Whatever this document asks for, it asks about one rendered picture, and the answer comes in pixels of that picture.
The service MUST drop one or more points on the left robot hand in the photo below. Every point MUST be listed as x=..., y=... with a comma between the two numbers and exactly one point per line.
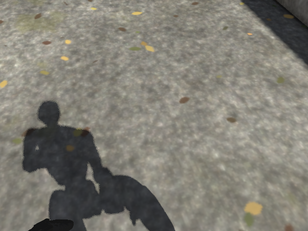
x=53, y=225

